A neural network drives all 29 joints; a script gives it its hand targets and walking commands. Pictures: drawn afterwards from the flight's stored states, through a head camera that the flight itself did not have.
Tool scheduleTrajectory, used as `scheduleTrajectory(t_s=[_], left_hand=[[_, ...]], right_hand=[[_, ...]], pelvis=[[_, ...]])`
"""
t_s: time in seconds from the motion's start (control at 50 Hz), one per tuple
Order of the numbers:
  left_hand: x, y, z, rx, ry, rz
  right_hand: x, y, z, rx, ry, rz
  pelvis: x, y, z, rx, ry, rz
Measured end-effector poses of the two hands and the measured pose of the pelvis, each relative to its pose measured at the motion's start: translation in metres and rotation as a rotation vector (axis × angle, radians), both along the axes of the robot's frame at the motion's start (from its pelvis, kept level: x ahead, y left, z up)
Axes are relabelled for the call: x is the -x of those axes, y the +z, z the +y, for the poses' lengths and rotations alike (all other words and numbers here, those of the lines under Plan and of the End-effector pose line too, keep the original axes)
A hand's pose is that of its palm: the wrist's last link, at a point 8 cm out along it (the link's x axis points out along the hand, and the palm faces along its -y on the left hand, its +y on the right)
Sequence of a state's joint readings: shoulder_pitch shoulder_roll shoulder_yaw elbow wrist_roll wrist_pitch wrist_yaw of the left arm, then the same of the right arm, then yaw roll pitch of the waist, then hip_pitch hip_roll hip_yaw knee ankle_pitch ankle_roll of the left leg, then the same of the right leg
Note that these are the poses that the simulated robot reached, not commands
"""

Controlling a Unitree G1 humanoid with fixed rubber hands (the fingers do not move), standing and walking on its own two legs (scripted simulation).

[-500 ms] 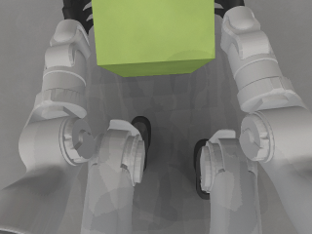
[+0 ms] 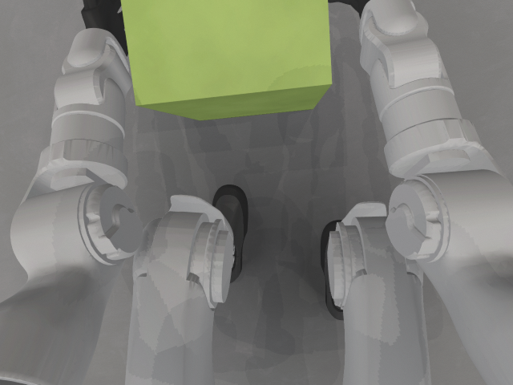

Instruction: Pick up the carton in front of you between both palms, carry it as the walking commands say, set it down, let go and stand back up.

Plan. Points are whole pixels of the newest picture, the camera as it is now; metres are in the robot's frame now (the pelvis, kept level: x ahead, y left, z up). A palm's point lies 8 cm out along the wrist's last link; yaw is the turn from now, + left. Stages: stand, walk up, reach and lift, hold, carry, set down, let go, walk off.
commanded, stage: set down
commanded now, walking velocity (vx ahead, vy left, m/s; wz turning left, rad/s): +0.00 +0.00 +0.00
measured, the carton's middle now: (239, 34) +0.53 +0.09 -0.24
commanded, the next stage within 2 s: let go in 1.36 s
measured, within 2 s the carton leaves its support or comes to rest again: rests again in 0.08 s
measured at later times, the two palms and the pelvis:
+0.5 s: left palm (79, 32) +0.50 +0.25 -0.13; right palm out of the picture +0.58 -0.11 -0.13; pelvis +0.00 +0.00 +0.01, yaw +0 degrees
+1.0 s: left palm out of the picture +0.50 +0.26 +0.03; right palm out of the picture +0.58 -0.13 +0.03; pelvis +0.02 +0.01 +0.14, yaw +0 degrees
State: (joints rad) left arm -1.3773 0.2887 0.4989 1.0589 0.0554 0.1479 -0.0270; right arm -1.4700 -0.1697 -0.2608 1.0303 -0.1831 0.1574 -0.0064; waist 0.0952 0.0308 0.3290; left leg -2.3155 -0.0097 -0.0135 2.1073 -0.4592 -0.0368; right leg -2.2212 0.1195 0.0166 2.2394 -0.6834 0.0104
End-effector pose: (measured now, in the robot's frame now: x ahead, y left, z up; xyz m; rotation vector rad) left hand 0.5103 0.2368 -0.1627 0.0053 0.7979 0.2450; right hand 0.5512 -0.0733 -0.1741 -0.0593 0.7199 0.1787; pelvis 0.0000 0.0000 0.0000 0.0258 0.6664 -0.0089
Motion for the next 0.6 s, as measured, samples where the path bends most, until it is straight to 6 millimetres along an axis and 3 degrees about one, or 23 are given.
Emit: scheduleTrajectory(t_s=[0.1, 0.2, 0.26, 0.34, 0.44, 0.6], left_hand=[[0.006, -0.006, 0.001, 0.002, 0.017, -0.004], [0.015, -0.017, 0.006, -0.022, 0.072, 0.0], [0.019, -0.021, 0.009, -0.019, 0.089, -0.001], [0.016, -0.016, 0.012, -0.018, 0.098, -0.037], [0.009, 0.006, 0.017, -0.024, 0.097, -0.104], [0.008, 0.071, 0.018, -0.013, 0.095, -0.156]], right_hand=[[0.002, -0.007, -0.004, 0.036, 0.016, -0.012], [0.007, -0.022, -0.043, 0.112, -0.057, 0.011], [0.005, -0.019, -0.062, 0.129, -0.076, 0.004], [-0.007, -0.003, -0.064, 0.116, -0.072, -0.029], [-0.021, 0.024, -0.048, 0.099, -0.064, -0.084], [-0.022, 0.085, -0.04, 0.119, -0.083, -0.098]], pelvis=[[0.003, -0.001, 0.001, -0.003, 0.001, -0.027], [0.004, -0.001, 0.002, -0.006, 0.001, -0.043], [0.004, -0.001, 0.002, -0.006, -0.004, -0.042], [0.004, -0.001, 0.002, -0.006, -0.013, -0.032], [0.004, 0.004, 0.002, -0.003, -0.009, -0.007], [0.001, 0.037, 0.002, 0.014, 0.016, 0.039]])
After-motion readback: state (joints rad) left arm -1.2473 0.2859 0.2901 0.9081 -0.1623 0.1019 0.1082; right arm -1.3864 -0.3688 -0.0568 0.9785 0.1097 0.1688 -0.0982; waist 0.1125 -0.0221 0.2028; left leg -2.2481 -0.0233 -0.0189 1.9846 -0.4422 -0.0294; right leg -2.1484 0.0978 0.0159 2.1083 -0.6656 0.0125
